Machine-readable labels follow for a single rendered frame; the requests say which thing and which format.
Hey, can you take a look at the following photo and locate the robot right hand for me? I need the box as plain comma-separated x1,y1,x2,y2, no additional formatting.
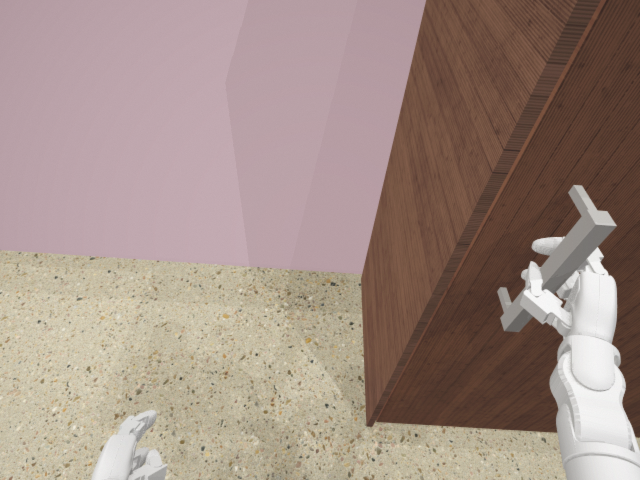
520,237,617,344

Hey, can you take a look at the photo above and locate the robot left hand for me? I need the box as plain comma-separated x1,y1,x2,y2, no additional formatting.
91,410,168,480

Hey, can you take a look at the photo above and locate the handle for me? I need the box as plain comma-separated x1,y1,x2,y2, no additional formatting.
497,185,617,332

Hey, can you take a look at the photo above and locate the wardrobe door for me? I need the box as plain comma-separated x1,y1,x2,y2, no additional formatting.
376,0,640,438

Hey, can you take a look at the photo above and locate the right robot forearm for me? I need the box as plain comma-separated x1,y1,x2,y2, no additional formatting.
549,335,640,480

